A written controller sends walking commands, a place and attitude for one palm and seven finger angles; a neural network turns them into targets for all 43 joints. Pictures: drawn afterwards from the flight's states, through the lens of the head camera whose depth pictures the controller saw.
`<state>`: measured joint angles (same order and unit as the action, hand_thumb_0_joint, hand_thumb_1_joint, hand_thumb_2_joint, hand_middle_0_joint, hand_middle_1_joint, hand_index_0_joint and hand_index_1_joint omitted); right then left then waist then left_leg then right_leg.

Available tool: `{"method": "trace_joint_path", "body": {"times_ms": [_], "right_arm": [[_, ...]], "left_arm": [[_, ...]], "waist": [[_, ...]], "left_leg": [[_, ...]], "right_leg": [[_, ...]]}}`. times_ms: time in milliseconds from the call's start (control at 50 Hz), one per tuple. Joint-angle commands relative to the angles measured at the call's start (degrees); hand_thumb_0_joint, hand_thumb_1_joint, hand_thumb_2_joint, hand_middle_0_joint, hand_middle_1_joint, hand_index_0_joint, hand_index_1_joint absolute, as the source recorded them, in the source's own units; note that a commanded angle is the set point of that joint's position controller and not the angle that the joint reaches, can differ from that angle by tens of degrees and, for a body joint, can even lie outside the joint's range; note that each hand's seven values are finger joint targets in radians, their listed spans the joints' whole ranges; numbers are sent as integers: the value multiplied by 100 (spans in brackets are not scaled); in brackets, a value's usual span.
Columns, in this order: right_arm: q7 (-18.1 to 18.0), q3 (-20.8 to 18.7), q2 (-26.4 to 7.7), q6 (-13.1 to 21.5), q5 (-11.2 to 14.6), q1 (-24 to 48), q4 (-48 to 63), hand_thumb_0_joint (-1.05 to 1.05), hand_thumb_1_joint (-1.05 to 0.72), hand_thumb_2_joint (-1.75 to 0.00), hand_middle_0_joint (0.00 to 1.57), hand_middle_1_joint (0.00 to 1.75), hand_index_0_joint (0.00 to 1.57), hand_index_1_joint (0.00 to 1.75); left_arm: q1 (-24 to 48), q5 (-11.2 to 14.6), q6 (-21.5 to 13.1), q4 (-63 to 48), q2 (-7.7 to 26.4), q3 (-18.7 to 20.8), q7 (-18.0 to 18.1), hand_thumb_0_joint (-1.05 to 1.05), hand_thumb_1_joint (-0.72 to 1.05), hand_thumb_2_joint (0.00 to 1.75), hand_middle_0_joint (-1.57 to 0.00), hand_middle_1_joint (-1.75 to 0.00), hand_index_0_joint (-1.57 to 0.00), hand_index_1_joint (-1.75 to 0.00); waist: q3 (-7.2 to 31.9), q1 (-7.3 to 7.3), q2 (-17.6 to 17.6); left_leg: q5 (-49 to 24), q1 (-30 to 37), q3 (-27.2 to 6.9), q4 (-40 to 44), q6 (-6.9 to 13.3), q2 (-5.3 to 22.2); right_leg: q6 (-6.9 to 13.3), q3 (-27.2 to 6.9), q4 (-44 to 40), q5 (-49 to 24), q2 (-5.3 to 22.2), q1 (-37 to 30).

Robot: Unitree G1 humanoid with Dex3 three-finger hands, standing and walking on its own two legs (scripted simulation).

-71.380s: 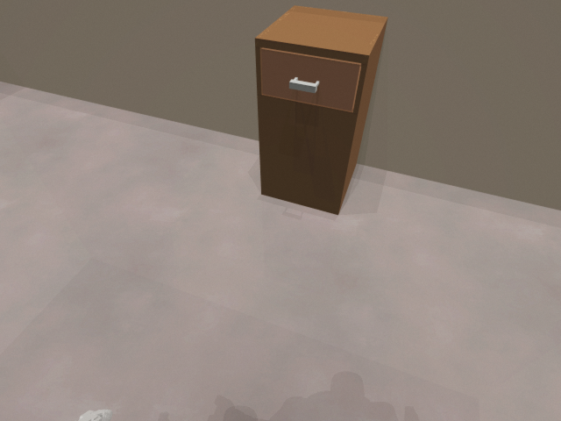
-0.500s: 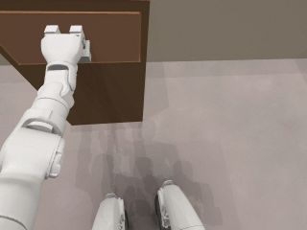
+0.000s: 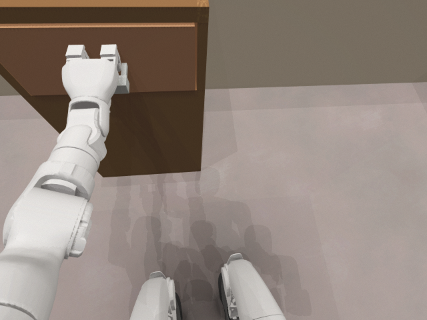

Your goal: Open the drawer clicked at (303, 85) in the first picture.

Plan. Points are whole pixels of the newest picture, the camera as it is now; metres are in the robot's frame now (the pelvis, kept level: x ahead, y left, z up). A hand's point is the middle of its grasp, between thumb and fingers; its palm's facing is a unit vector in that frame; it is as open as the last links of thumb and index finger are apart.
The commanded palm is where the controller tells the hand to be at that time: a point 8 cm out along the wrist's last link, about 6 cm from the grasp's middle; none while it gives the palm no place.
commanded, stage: pull the drawer open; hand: left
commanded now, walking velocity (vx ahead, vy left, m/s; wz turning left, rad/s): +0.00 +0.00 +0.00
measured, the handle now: (102, 76) +0.60 +0.15 +0.01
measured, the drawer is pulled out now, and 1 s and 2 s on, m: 0.00 0.10 0.20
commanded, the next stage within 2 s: none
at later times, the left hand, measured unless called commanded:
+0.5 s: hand (99, 119) +0.50 +0.16 +0.00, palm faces -0.01 +0.00 -1.00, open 8.2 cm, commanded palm +0.45 +0.15 +0.03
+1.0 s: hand (97, 143) +0.45 +0.16 +0.00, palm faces +0.00 -0.01 -1.00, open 8.1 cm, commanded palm +0.40 +0.16 +0.03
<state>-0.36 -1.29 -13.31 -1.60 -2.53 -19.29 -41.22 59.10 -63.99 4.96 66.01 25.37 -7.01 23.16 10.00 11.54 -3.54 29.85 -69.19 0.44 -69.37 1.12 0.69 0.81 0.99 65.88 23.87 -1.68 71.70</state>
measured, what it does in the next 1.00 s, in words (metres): stands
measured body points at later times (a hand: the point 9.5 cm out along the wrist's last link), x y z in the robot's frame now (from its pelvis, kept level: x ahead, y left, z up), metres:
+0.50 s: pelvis +0.03 +0.00 +0.03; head +0.15 +0.00 +0.46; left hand +0.49 +0.15 +0.06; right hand +0.08 -0.27 -0.11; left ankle +0.01 +0.11 -0.63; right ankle +0.05 -0.11 -0.63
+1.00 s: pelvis +0.03 +0.00 +0.03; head +0.13 -0.01 +0.47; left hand +0.44 +0.16 +0.06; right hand +0.11 -0.26 -0.11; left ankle +0.01 +0.11 -0.63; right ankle +0.05 -0.11 -0.63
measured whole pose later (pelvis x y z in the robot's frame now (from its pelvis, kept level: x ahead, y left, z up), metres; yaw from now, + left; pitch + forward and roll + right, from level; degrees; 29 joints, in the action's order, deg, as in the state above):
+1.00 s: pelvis +0.03 +0.00 +0.03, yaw +0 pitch +22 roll +0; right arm -0.5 -3.5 -12.0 -5.2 -1.9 -14.7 -40.6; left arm 32.3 -65.8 3.6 51.6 14.4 -10.0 31.5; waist 11.8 3.0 -1.8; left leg 29.5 -52.7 1.6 -59.9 0.7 0.3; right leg 1.1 -0.4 58.8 24.7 -1.6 56.5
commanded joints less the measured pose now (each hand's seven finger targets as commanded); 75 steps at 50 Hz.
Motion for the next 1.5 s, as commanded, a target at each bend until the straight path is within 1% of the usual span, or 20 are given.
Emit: {"method": "trace_joint_path", "body": {"times_ms": [0, 20, 60, 100, 120, 160, 240, 300, 420, 520, 540, 660, 800, 840, 880, 1060, 1140, 1280, 1420, 1480], "right_arm": [[-56, -343, -979, 42, 49, -990, 185, 0, -90, -90, 20, 30, 20, 30], [-72, -344, -959, 47, 43, -956, 183, 0, -90, -90, 20, 30, 20, 30], [-84, -347, -979, 37, 35, -940, 154, 0, -90, -90, 20, 30, 20, 30], [-65, -373, -958, 11, 40, -898, 168, 0, -90, -90, 20, 30, 20, 30], [-75, -387, -921, 16, 32, -888, 175, 0, -90, -90, 20, 30, 20, 30], [-65, -396, -932, -9, 29, -832, 176, 0, -90, -90, 20, 30, 20, 30], [-63, -426, -909, -42, 41, -739, 180, 0, -90, -90, 20, 30, 20, 30], [-30, -489, -862, -54, 26, -669, 213, 0, -90, -90, 20, 30, 20, 30], [-16, -500, -822, -144, 26, -518, 251, 0, -90, -90, 20, 30, 20, 30], [-9, -517, -768, -195, 38, -385, 337, 0, -90, -90, 20, 30, 20, 30], [-7, -520, -756, -200, 42, -336, 355, 0, -90, -90, 20, 30, 20, 30], [-29, -499, -727, -245, 58, -207, 420, 0, -90, -90, 20, 30, 20, 30], [-29, -496, -678, -235, 66, -54, 464, 0, -90, -90, 20, 30, 20, 30], [-54, -491, -688, -230, 67, -17, 478, 0, -90, -90, 20, 30, 20, 30], [-68, -469, -663, -227, 71, 46, 516, 0, -90, -90, 20, 30, 20, 30], [-52, -485, -621, -150, 80, 189, 532, 0, -90, -90, 20, 30, 20, 30], [-67, -469, -640, -134, 99, 272, 537, 0, -90, -90, 20, 30, 20, 30], [-67, -463, -602, -67, 127, 411, 599, 0, -90, -90, 20, 30, 20, 30], [-93, -447, -601, -20, 137, 569, 671, 0, -90, -90, 20, 30, 20, 30], [-117, -408, -595, 7, 151, 651, 729, 0, -90, -90, 20, 30, 20, 30]], "left_arm": [[1276, 102, -113, -689, 565, 190, -25, 0, 90, 90, -40, -135, -40, -135], [1202, 94, -119, -688, 459, 83, -13, 0, 90, 90, -40, -135, -40, -135], [1017, 93, -146, -753, 652, 279, 38, 0, 90, 90, -40, -135, -40, -135], [772, 97, -175, -875, 520, 260, 69, 0, 90, 90, -40, -135, -40, -135], [681, 74, -202, -912, 287, 79, 108, 0, 90, 90, -40, -135, -40, -135], [284, 86, -210, -892, 383, 249, 177, 0, 90, 90, -40, -135, -40, -135], [64, 36, -217, -958, 252, 201, 311, 0, 90, 90, -40, -135, -40, -135], [15, 11, -263, -1290, 56, 157, 431, 0, 90, 90, -40, -135, -40, -135], [-503, -58, -146, -1107, -199, 39, 589, 0, 90, 90, -40, -135, -40, -135], [-807, -98, -113, -1280, -412, -52, 658, 0, 90, 90, -40, -135, -40, -135], [-723, -72, -105, -1366, -530, -154, 666, 0, 90, 90, -40, -135, -40, -135], [-1020, -90, -87, -1497, -442, -70, 680, 0, 90, 90, -40, -135, -40, -135], [-1309, -77, -119, -1649, -664, -202, 713, 0, 90, 90, -40, -135, -40, -135], [-1521, -80, -132, -1706, -450, -11, 737, 0, 90, 90, -40, -135, -40, -135], [-1720, -85, -136, -1780, -429, -5, 735, 0, 90, 90, -40, -135, -40, -135], [-2004, -152, -198, -2063, -774, -234, 867, 0, 90, 90, -40, -135, -40, -135], [-2090, -149, -175, -2124, -582, -99, 901, 0, 90, 90, -40, -135, -40, -135], [-2465, -133, -120, -2245, -923, -347, 933, 0, 90, 90, -40, -135, -40, -135], [-2841, -112, -107, -2604, -784, -238, 938, 0, 90, 90, -40, -135, -40, -135], [-3091, -76, -75, -2723, -764, -240, 917, 0, 90, 90, -40, -135, -40, -135]], "waist": [[2878, -31, 86], [2770, -5, 56], [2724, -121, 175], [2778, -216, 94], [2735, -169, 126], [2680, -309, 284], [2392, -336, 373], [2641, -420, 216], [2324, -476, 442], [2368, -571, 448], [2311, -521, 413], [2270, -647, 467], [2148, -689, 539], [2198, -780, 697], [2155, -840, 585], [1992, -874, 586], [1873, -908, 708], [1750, -957, 726], [1773, -1055, 635], [1653, -1080, 806]], "left_leg": [[-1639, 1727, -118, 973, 107, -101], [-1596, 1657, -81, 980, 120, -105], [-1589, 1613, -70, 1024, 123, -116], [-1791, 1835, -43, 1096, 92, -123], [-1891, 1925, -40, 1097, 98, -114], [-1966, 1876, -11, 1116, 98, -136], [-1945, 1895, 26, 1189, 86, -155], [-2287, 2249, 46, 1208, 63, -159], [-2400, 2262, 67, 1245, 48, -181], [-2570, 2486, 48, 1307, 31, -184], [-2495, 2486, 67, 1313, 35, -182], [-2418, 2525, 80, 1406, 23, -198], [-2221, 2530, 78, 1461, 30, -228], [-2139, 2462, 107, 1483, 38, -227], [-2109, 2445, 129, 1522, 28, -246], [-2018, 2626, 114, 1591, 18, -225], [-1783, 2503, 118, 1635, 15, -243], [-1632, 2595, 121, 1708, 6, -252], [-1592, 2699, 128, 1745, 1, -263], [-1486, 2571, 144, 1755, 2, -292]], "right_leg": [[76, -16, -896, -1409, -115, -2399], [58, -30, -933, -1432, -101, -2415], [65, -54, -954, -1469, -99, -2572], [91, -59, -979, -1631, -104, -2643], [79, -42, -1008, -1728, -100, -2618], [86, -72, -1030, -1859, -105, -2813], [90, -105, -1122, -1890, -97, -2805], [119, -88, -1099, -2124, -96, -2893], [117, -89, -1159, -2300, -94, -2957], [143, -68, -1185, -2371, -102, -3010], [135, -79, -1229, -2353, -102, -2989], [148, -84, -1269, -2322, -87, -3142], [168, -91, -1358, -2162, -96, -3163], [140, -136, -1368, -2172, -78, -3335], [150, -172, -1397, -2217, -73, -3408], [179, -111, -1441, -1904, -100, -3188], [167, -158, -1498, -1718, -77, -3256], [180, -128, -1566, -1474, -80, -3190], [191, -154, -1586, -1432, -75, -3266], [162, -208, -1644, -1424, -56, -3385]]}}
